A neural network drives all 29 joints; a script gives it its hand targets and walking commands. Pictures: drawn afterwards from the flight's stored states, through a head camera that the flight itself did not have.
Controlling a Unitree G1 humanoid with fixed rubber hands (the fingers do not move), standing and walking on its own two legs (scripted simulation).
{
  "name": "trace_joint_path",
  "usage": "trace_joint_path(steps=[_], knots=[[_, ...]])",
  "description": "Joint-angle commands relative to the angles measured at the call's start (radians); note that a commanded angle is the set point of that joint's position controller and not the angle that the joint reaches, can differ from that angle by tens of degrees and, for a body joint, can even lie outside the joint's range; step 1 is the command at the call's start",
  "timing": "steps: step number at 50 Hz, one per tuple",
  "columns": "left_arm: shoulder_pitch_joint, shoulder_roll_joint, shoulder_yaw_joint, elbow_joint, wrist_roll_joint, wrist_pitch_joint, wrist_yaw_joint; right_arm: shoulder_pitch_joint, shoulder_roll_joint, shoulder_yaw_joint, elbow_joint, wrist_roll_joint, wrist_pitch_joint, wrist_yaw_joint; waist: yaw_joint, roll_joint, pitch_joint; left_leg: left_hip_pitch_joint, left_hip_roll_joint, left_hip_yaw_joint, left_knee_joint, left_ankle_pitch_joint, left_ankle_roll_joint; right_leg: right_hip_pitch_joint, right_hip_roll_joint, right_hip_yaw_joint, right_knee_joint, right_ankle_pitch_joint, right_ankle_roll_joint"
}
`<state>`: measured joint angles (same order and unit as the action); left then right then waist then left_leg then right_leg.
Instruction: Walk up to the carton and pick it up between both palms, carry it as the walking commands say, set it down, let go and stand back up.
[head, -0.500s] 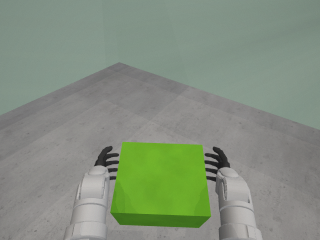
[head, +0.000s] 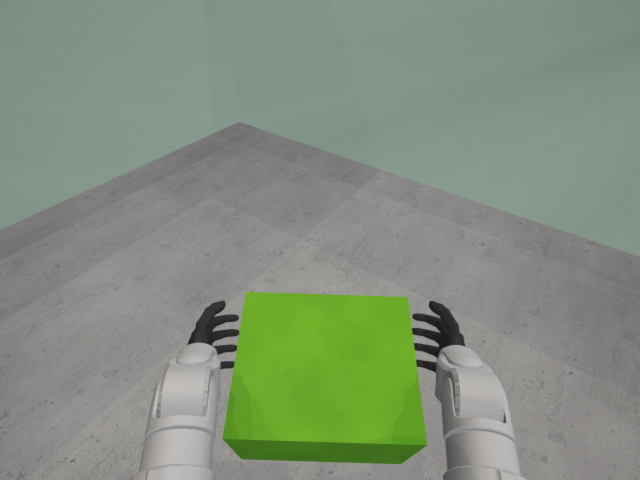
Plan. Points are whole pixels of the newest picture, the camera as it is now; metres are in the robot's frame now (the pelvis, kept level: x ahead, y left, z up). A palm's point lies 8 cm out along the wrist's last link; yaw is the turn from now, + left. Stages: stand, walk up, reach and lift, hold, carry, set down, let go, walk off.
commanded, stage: reach and lift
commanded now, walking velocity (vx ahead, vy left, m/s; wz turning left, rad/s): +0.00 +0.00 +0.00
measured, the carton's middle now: (324, 378) +0.30 +0.00 -0.04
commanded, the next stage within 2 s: hold in 0.06 s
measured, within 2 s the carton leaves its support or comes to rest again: neither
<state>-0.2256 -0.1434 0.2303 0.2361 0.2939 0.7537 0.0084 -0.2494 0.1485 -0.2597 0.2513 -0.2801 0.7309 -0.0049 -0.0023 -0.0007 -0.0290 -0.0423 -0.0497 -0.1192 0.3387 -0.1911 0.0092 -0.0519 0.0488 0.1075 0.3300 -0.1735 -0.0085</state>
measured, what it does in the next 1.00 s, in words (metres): lifts its right foot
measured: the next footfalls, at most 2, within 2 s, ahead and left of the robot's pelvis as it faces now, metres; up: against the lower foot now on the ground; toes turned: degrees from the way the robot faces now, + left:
right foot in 1.14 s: +0.02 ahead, -0.20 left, +0.00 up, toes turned -19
left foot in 1.46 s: +0.03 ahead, -0.03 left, +0.00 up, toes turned -17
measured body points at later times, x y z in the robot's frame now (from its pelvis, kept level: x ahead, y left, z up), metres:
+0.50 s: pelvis -0.01 +0.00 +0.00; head -0.07 +0.00 +0.44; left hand +0.28 +0.16 +0.03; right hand +0.28 -0.17 +0.04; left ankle +0.00 +0.12 -0.75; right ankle +0.01 -0.12 -0.75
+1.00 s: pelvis -0.02 -0.02 -0.01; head -0.04 -0.02 +0.44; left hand +0.30 +0.13 +0.04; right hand +0.27 -0.19 +0.04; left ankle +0.00 +0.11 -0.75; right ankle -0.02 -0.12 -0.70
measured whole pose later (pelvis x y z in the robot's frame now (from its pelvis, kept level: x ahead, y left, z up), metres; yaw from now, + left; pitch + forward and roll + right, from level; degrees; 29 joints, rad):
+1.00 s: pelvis -0.02 -0.02 -0.01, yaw -7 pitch +1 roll -1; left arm -0.22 -0.12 0.20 0.05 0.17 0.84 0.12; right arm -0.22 0.14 -0.14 0.07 -0.23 0.81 -0.07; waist 0.05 0.02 -0.09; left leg -0.30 0.03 -0.01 0.56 -0.29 -0.01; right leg -0.49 0.03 -0.01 0.95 -0.40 0.03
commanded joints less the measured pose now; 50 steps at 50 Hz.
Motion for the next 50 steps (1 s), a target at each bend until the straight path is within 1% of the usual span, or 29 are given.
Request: trace_joint_path(steps=[1, 12, 19, 25, 32, 41, 42, 43, 44, 45, 46, 47, 48, 49, 50], knots=[[-0.563, -0.885, -0.579, -0.090, -0.306, -0.057, -0.280, -0.495, 0.913, 0.571, -0.029, 0.294, -0.022, 0.279, -0.001, 0.004, -0.235, 0.033, -0.026, 0.027, -0.036, 0.188, -0.031, 0.065, 0.022, -0.030, -0.025, 0.211, 0.012], [-0.546, -0.877, -0.596, -0.118, -0.314, -0.056, -0.279, -0.475, 0.914, 0.590, -0.052, 0.302, -0.016, 0.275, -0.003, 0.002, -0.219, 0.015, -0.026, 0.028, -0.033, 0.141, -0.026, 0.059, 0.018, -0.032, -0.025, 0.174, 0.008], [-0.570, -0.878, -0.588, -0.102, -0.311, -0.060, -0.284, -0.499, 0.919, 0.587, -0.038, 0.300, -0.018, 0.278, -0.002, 0.002, -0.202, -0.005, -0.024, 0.030, -0.034, 0.083, -0.022, 0.049, 0.015, -0.033, -0.024, 0.120, 0.006], [-0.592, -0.886, -0.580, -0.081, -0.309, -0.063, -0.290, -0.516, 0.927, 0.580, -0.019, 0.297, -0.020, 0.283, -0.003, 0.003, -0.201, -0.012, -0.021, 0.030, -0.034, 0.060, -0.020, 0.046, 0.012, -0.033, -0.023, 0.100, 0.005], [-0.588, -0.894, -0.578, -0.074, -0.309, -0.062, -0.293, -0.511, 0.930, 0.582, -0.016, 0.294, -0.021, 0.286, -0.004, 0.004, -0.204, -0.005, -0.020, 0.029, -0.035, 0.077, -0.020, 0.051, 0.011, -0.032, -0.023, 0.117, 0.005], [-0.554, -0.897, -0.592, -0.103, -0.315, -0.058, -0.286, -0.480, 0.923, 0.602, -0.049, 0.300, -0.020, 0.281, -0.003, 0.005, -0.212, 0.015, -0.020, 0.026, -0.035, 0.130, -0.023, 0.059, 0.013, -0.029, -0.022, 0.164, 0.006], [-0.634, -0.907, -0.609, -0.104, -0.327, -0.048, -0.290, -0.496, 0.898, 0.627, -0.050, 0.293, -0.020, 0.290, 0.002, 0.007, -0.201, -0.075, 0.169, -0.011, 0.097, 0.009, -0.014, -0.195, -0.152, 0.005, 0.096, 0.065, -0.010], [-0.617, -0.922, -0.625, -0.147, -0.357, -0.037, -0.285, -0.484, 0.911, 0.662, -0.107, 0.322, -0.011, 0.287, -0.003, 0.039, -0.240, -0.054, 0.225, -0.069, 0.102, 0.025, 0.005, -0.274, -0.128, 0.018, 0.178, 0.067, -0.014], [-0.607, -0.921, -0.641, -0.159, -0.374, -0.021, -0.284, -0.446, 0.906, 0.669, -0.110, 0.325, -0.001, 0.279, -0.010, 0.092, -0.271, -0.042, 0.297, -0.143, 0.089, 0.069, 0.045, -0.356, -0.097, -0.007, 0.287, 0.056, 0.000], [-0.618, -0.923, -0.669, -0.182, -0.402, -0.006, -0.284, -0.426, 0.910, 0.679, -0.128, 0.328, 0.009, 0.269, -0.015, 0.161, -0.291, -0.037, 0.398, -0.229, 0.071, 0.192, 0.126, -0.432, -0.061, -0.042, 0.454, -0.107, 0.019], [-0.644, -0.930, -0.691, -0.210, -0.433, 0.008, -0.287, -0.431, 0.916, 0.697, -0.170, 0.334, 0.015, 0.257, -0.018, 0.184, -0.291, -0.067, 0.500, -0.281, 0.070, 0.336, 0.215, -0.492, -0.056, -0.085, 0.616, -0.255, 0.033], [-0.668, -0.943, -0.718, -0.255, -0.459, 0.018, -0.286, -0.456, 0.925, 0.722, -0.244, 0.355, 0.020, 0.245, -0.018, 0.137, -0.294, -0.087, 0.529, -0.275, 0.071, 0.399, 0.250, -0.532, -0.069, -0.087, 0.724, -0.293, 0.039], [-0.672, -0.952, -0.740, -0.286, -0.485, 0.033, -0.283, -0.478, 0.923, 0.736, -0.301, 0.372, 0.031, 0.231, -0.015, 0.101, -0.307, -0.093, 0.519, -0.237, 0.082, 0.420, 0.250, -0.544, -0.082, -0.065, 0.769, -0.289, 0.038], [-0.664, -0.959, -0.769, -0.320, -0.509, 0.051, -0.276, -0.496, 0.912, 0.748, -0.356, 0.391, 0.047, 0.217, -0.012, 0.096, -0.322, -0.090, 0.486, -0.153, 0.103, 0.442, 0.217, -0.548, -0.098, -0.058, 0.757, -0.264, 0.043], [-0.640, -0.966, -0.796, -0.360, -0.526, 0.075, -0.262, -0.487, 0.915, 0.773, -0.412, 0.411, 0.069, 0.200, -0.010, 0.110, -0.328, -0.082, 0.441, -0.069, 0.134, 0.456, 0.177, -0.550, -0.112, -0.064, 0.690, -0.241, 0.051]])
